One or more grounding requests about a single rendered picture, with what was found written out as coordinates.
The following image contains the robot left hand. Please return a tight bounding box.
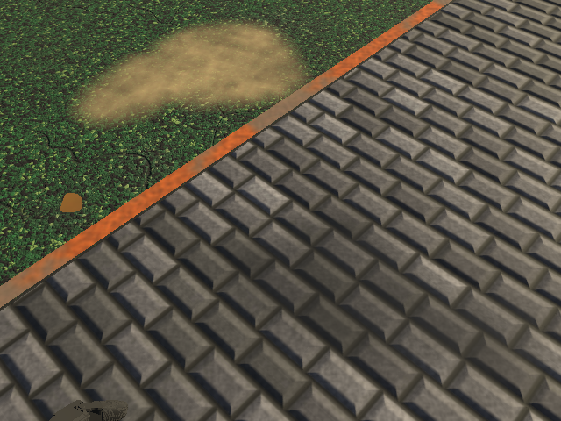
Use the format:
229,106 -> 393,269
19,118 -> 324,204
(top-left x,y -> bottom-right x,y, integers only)
49,400 -> 128,421

